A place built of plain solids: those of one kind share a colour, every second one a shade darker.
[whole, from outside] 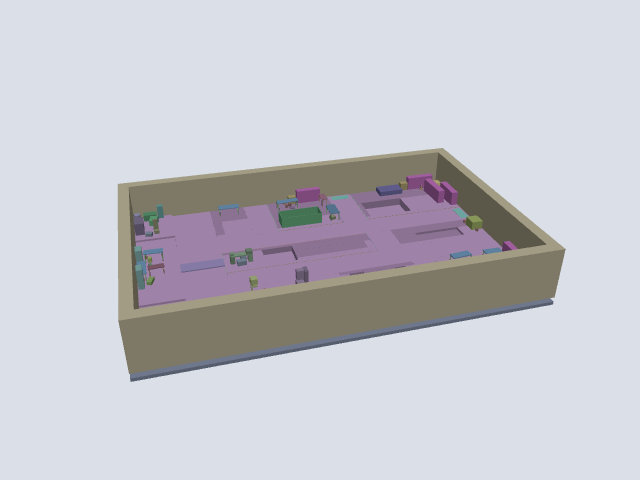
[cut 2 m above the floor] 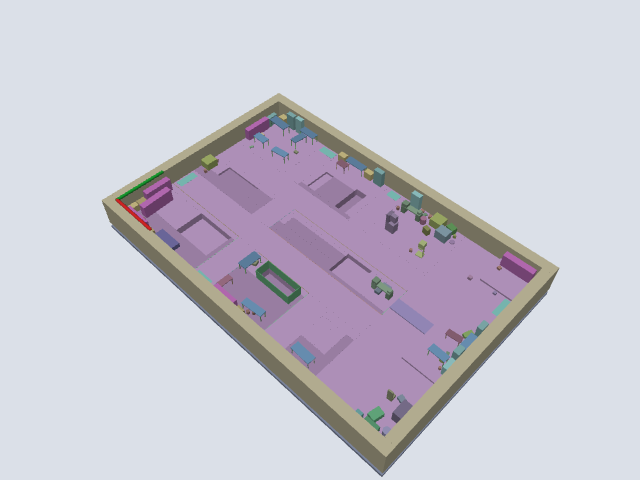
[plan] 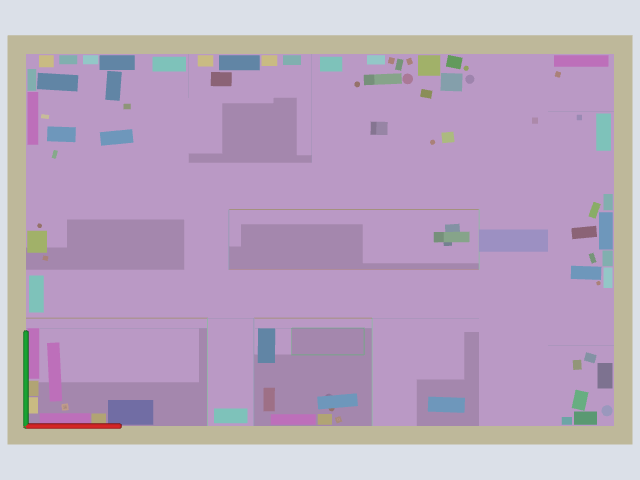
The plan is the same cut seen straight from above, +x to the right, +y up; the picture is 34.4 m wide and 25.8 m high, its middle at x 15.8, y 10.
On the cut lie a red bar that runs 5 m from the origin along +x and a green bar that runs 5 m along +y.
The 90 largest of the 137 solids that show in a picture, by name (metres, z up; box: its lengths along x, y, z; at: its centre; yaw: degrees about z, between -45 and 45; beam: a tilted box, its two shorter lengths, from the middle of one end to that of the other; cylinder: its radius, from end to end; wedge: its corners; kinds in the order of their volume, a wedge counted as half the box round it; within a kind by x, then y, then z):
{
 "floor_1": {"box": [2.2, 1.5, 1.0], "at": [1.1, 10.35, -0.5]},
 "floor_2": {"box": [5.05, 2.9, 1.0], "at": [2.52, 3.8, -0.5]},
 "floor_3": {"box": [6.65, 5.85, 1.0], "at": [3.33, 17.07, -0.5]},
 "floor_4": {"box": [8.5, 1.2, 1.0], "at": [4.25, 9.0, -0.5]},
 "floor_5": {"box": [8.5, 0.55, 1.0], "at": [4.25, 11.38, -0.5]},
 "floor_6": {"box": [4.25, 1.5, 1.1], "at": [4.33, 10.35, -0.77]},
 "floor_7": {"box": [9.75, 2.35, 1.0], "at": [4.88, 1.18, -0.5]},
 "floor_8": {"box": [9.75, 0.55, 1.0], "at": [4.88, 5.53, -0.5]},
 "floor_9": {"box": [4.25, 2.9, 0.57], "at": [7.17, 3.8, -1.03]},
 "floor_10": {"box": [2.05, 1.5, 1.0], "at": [7.47, 10.35, -0.5]},
 "floor_11": {"box": [2.1, 5.85, 1.0], "at": [7.7, 17.07, -0.5]},
 "floor_12": {"box": [0.8, 2.7, 1.0], "at": [9.15, 16.0, -0.5]},
 "floor_13": {"box": [0.45, 2.9, 1.0], "at": [9.53, 3.8, -0.5]},
 "floor_14": {"box": [2.4, 3.25, 1.0], "at": [9.7, 10.03, -0.5]},
 "floor_15": {"box": [1.0, 2.7, 1.08], "at": [10.05, 16.0, -0.78]},
 "floor_16": {"box": [2.5, 5.8, 1.0], "at": [11.0, 2.9, -0.5]},
 "floor_17": {"box": [4.55, 0.1, 1.0], "at": [11.03, 14.6, -0.5]},
 "floor_18": {"box": [4.55, 0.3, 1.0], "at": [11.03, 17.5, -0.5]},
 "floor_19": {"box": [0.65, 1.2, 1.0], "at": [11.22, 10.25, -0.5]},
 "floor_20": {"box": [2.75, 2.7, 1.0], "at": [11.93, 16.0, -0.5]},
 "floor_21": {"box": [6.6, 0.4, 1.0], "at": [12.05, 14.35, -0.5]},
 "floor_22": {"box": [6.6, 2.35, 1.0], "at": [12.05, 18.82, -0.5]},
 "floor_23": {"box": [24.35, 2.6, 1.0], "at": [12.18, 7.1, -0.5]},
 "floor_24": {"box": [24.35, 2.5, 1.0], "at": [12.18, 12.9, -0.5]},
 "floor_25": {"box": [3.3, 1.2, 1.32], "at": [13.2, 10.25, -0.66]},
 "floor_26": {"box": [2.05, 1.4, 1.0], "at": [13.28, 4.55, -0.5]},
 "floor_27": {"box": [1.25, 3.1, 0.53], "at": [13.93, 16.1, -1.05]},
 "floor_28": {"box": [7.2, 0.9, 1.0], "at": [14.5, 9.2, -0.5]},
 "floor_29": {"box": [7.2, 0.35, 1.0], "at": [14.5, 11.03, -0.5]},
 "floor_30": {"box": [0.8, 3.1, 1.0], "at": [14.95, 16.1, -0.5]},
 "floor_31": {"box": [6.35, 3.85, 1.0], "at": [15.43, 1.93, -0.5]},
 "floor_32": {"box": [6.35, 0.55, 1.0], "at": [15.43, 5.53, -0.5]},
 "floor_33": {"box": [3.85, 1.4, 0.61], "at": [16.23, 4.55, -1.01]},
 "floor_34": {"box": [2.1, 5.85, 1.0], "at": [16.4, 17.07, -0.5]},
 "floor_35": {"box": [3.25, 1.2, 1.0], "at": [16.48, 10.25, -0.5]},
 "floor_36": {"box": [13.45, 0.35, 1.0], "at": [17.62, 8.57, -0.5]},
 "floor_37": {"box": [13.45, 0.45, 1.0], "at": [17.62, 11.43, -0.5]},
 "floor_38": {"box": [0.45, 1.4, 1.0], "at": [18.38, 4.55, -0.5]},
 "floor_39": {"box": [2.75, 2.45, 0.77], "at": [19.48, 9.97, -0.94]},
 "floor_40": {"box": [2.4, 5.8, 1.0], "at": [19.8, 2.9, -0.5]},
 "floor_41": {"box": [6.9, 5.85, 1.0], "at": [20.9, 17.07, -0.5]},
 "floor_42": {"box": [1.35, 2.55, 1.0], "at": [21.68, 3.77, -0.5]},
 "floor_43": {"box": [3.5, 2.45, 1.0], "at": [22.6, 9.97, -0.5]},
 "floor_44": {"box": [3.35, 2.5, 1.0], "at": [22.68, 1.25, -0.5]},
 "floor_45": {"box": [3.35, 0.75, 1.0], "at": [22.68, 5.42, -0.5]},
 "floor_46": {"box": [1.2, 2.55, 1.32], "at": [22.95, 3.77, -0.66]},
 "floor_47": {"box": [0.8, 2.55, 1.0], "at": [23.95, 3.77, -0.5]},
 "floor_48": {"box": [3.7, 20.0, 1.0], "at": [26.2, 10.0, -0.5]},
 "floor_49": {"box": [3.55, 4.35, 1.18], "at": [29.82, 2.17, -0.41]},
 "floor_50": {"box": [3.55, 2.1, 1.0], "at": [29.82, 5.4, -0.5]},
 "floor_51": {"box": [3.55, 8.25, 1.18], "at": [29.82, 10.57, -0.41]},
 "floor_52": {"box": [3.55, 2.2, 1.0], "at": [29.82, 15.8, -0.5]},
 "floor_53": {"box": [3.55, 3.1, 1.18], "at": [29.82, 18.45, -0.41]},
 "wall_1": {"box": [1.0, 20.0, 4.6], "at": [-0.5, 10.0, 1.3]},
 "wall_2": {"box": [33.6, 1.0, 4.6], "at": [15.8, -0.5, 1.3]},
 "wall_3": {"box": [33.6, 1.0, 4.6], "at": [15.8, 20.5, 1.3]},
 "wall_4": {"box": [1.0, 20.0, 4.6], "at": [32.1, 10.0, 1.3]},
 "floor_base_1": {"box": [33.6, 22.0, 0.3], "at": [15.8, 10.0, -1.57]},
 "bar_rack_1": {"box": [0.59, 2.83, 1.24], "at": [0.36, 16.54, 0.62]},
 "bar_rack_2": {"box": [0.64, 2.72, 1.37], "at": [0.39, 3.9, 0.69]},
 "bar_rack_3": {"box": [0.67, 3.16, 1.33], "at": [1.53, 2.9, 0.67], "yaw": 2.7},
 "bar_rack_4": {"box": [2.73, 0.62, 1.31], "at": [2.1, 0.38, 0.66]},
 "bar_rack_5": {"box": [2.42, 0.57, 1.32], "at": [14.36, 0.35, 0.66]},
 "bar_rack_6": {"box": [2.93, 0.62, 1.33], "at": [29.84, 19.62, 0.84]},
 "tool_cabinet_1": {"box": [0.48, 1.18, 1.05], "at": [0.31, 18.6, 0.53]},
 "tool_cabinet_2": {"box": [0.97, 0.49, 1.69], "at": [2.27, 19.68, 0.84]},
 "tool_cabinet_3": {"box": [0.83, 0.48, 1.82], "at": [3.48, 19.69, 0.91]},
 "tool_cabinet_4": {"box": [0.97, 0.52, 1.69], "at": [14.29, 19.67, 0.84]},
 "tool_cabinet_5": {"box": [0.97, 0.5, 1.77], "at": [18.81, 19.68, 0.89]},
 "tool_cabinet_6": {"box": [0.54, 0.85, 1.81], "at": [31.26, 9.01, 1.08]},
 "tool_cabinet_7": {"box": [0.5, 1.11, 1.05], "at": [31.28, 7.97, 0.7]},
 "tool_cabinet_8": {"box": [0.49, 0.88, 1.8], "at": [31.29, 12.03, 1.08]},
 "offcut_bin_1": {"box": [0.57, 0.88, 0.72], "at": [0.35, 1.11, 0.36]},
 "offcut_bin_2": {"box": [0.6, 0.83, 0.7], "at": [0.37, 2.03, 0.35]},
 "offcut_bin_3": {"box": [0.79, 0.65, 0.77], "at": [1.09, 19.61, 0.39]},
 "offcut_bin_4": {"box": [0.78, 0.61, 0.75], "at": [3.91, 0.38, 0.38]},
 "offcut_bin_5": {"box": [0.84, 0.6, 0.82], "at": [9.65, 19.63, 0.41]},
 "offcut_bin_6": {"box": [0.85, 0.58, 0.76], "at": [13.08, 19.64, 0.38]},
 "offcut_bin_7": {"box": [0.77, 0.58, 0.74], "at": [16.06, 0.36, 0.37]},
 "forge_hearth_1": {"box": [1.06, 1.19, 0.81], "at": [0.6, 9.91, 0.41]},
 "forge_hearth_2": {"box": [1.21, 1.1, 0.84], "at": [21.66, 19.38, 0.42]},
 "sheet_stack_1": {"box": [2.44, 1.33, 0.48], "at": [5.62, 0.73, 0.24]},
 "pallet_load_1": {"box": [0.82, 1.37, 1.16], "at": [31.12, 2.71, 0.76]},
 "table_saw_1": {"box": [1.16, 0.96, 0.92], "at": [22.87, 18.48, 0.46], "yaw": -1.9},
 "sack_pile_1": {"box": [0.71, 1.01, 0.54], "at": [29.78, 1.39, 0.45], "yaw": -12.1},
 "sack_pile_2": {"box": [1.24, 0.71, 0.61], "at": [30.07, 0.42, 0.48]},
 "bandsaw_1": {"box": [0.91, 0.71, 1.05], "at": [18.98, 16.0, 0.53], "yaw": -1.1},
 "step_hump_1": {"box": [3.7, 1.2, 0.15], "at": [26.2, 9.97, 0.03]},
 "coal_bin_1": {"box": [0.8, 0.64, 0.66], "at": [23.02, 19.56, 0.33], "yaw": -11.4},
 "crate_stack_1": {"box": [0.55, 0.42, 1.26], "at": [29.07, 0.28, 0.81]}
}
